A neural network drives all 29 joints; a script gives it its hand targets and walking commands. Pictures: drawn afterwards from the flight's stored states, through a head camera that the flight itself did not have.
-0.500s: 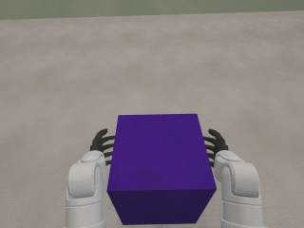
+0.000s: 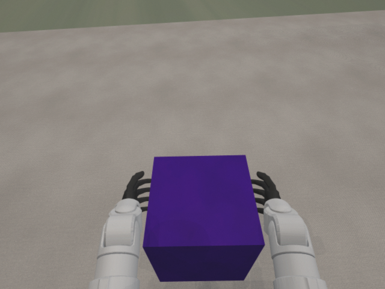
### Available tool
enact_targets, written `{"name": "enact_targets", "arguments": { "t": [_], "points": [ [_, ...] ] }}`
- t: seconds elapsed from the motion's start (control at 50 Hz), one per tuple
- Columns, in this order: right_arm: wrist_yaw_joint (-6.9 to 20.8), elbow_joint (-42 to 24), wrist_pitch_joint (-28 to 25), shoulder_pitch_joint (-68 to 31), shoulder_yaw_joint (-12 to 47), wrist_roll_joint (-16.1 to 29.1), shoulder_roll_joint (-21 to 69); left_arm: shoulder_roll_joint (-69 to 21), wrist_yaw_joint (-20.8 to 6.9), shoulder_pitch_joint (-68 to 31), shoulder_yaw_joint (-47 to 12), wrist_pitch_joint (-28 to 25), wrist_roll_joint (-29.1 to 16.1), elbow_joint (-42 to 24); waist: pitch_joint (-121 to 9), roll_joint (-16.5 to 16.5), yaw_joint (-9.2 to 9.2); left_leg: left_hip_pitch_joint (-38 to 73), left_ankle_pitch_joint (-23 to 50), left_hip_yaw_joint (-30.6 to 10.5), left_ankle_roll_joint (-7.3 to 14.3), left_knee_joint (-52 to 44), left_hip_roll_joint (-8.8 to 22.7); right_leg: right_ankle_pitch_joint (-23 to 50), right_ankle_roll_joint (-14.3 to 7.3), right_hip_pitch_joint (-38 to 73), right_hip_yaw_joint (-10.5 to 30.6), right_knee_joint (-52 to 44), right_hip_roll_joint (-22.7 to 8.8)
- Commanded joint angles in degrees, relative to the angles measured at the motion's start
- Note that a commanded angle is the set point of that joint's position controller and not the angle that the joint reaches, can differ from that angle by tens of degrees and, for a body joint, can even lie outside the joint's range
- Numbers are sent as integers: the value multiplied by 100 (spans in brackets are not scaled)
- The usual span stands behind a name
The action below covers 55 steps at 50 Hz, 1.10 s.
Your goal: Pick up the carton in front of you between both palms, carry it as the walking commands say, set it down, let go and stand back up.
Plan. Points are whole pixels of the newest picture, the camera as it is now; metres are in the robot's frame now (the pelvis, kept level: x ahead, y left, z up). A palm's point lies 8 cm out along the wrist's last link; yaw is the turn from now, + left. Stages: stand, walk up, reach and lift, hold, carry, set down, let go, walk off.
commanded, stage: carry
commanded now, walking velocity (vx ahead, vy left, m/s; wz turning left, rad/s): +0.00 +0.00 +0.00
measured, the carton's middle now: (200, 221) +0.29 +0.00 -0.05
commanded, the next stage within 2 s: hold in 1.10 s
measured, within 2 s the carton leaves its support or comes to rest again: neither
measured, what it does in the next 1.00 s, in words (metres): stands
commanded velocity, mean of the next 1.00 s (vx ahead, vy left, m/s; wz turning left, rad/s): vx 0.00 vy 0.00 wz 0.00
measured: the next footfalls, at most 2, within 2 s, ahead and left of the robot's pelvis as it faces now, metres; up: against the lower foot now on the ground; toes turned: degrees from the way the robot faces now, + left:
none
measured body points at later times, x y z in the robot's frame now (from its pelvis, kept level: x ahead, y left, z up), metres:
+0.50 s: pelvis -0.03 -0.01 +0.00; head -0.05 -0.01 +0.45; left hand +0.27 +0.14 +0.04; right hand +0.27 -0.16 +0.03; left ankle +0.02 +0.11 -0.73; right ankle -0.08 -0.10 -0.73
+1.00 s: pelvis -0.05 -0.02 +0.00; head -0.06 -0.02 +0.45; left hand +0.26 +0.13 +0.04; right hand +0.26 -0.17 +0.03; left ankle +0.02 +0.11 -0.73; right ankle -0.08 -0.10 -0.73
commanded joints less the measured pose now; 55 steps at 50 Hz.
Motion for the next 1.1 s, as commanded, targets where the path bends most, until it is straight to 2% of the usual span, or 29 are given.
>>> {"name": "enact_targets", "arguments": {
  "t": [0.0, 0.08, 0.18, 0.4, 1.08],
  "points": [
    [1209, -77, -645, -2811, 2669, 1188, 4845, -4829, -1234, -2693, -2732, -563, -1203, 59, -1243, 45, -8, 964, 2099, -635, 58, -308, 614, 1988, -59, -83, 454, -449, -584],
    [1280, 32, -752, -2918, 2755, 1214, 5139, -5118, -1300, -2784, -2820, -667, -1229, 177, -1302, 39, -11, 991, 1977, -644, 50, -361, 612, 1828, -73, -95, 472, -489, -576],
    [1280, -347, -469, -2755, 3109, 1463, 5208, -5191, -1298, -2564, -3155, -386, -1448, -183, -1376, 39, -11, 978, 1937, -642, 37, -378, 617, 1812, -89, -78, 477, -483, -578],
    [1291, -466, -348, -2834, 3133, 1510, 5144, -5153, -1298, -2669, -3184, -273, -1494, -311, -1201, 52, -7, 852, 1498, -657, 8, -483, 611, 1386, -149, -328, 535, -606, -578],
    [1291, -457, -317, -2756, 3112, 1493, 5132, -5145, -1308, -2582, -3138, -240, -1465, -286, -1275, 42, -4, 786, 1490, -602, -54, -451, 615, 1567, -214, -408, 553, -544, -566]
  ]
}}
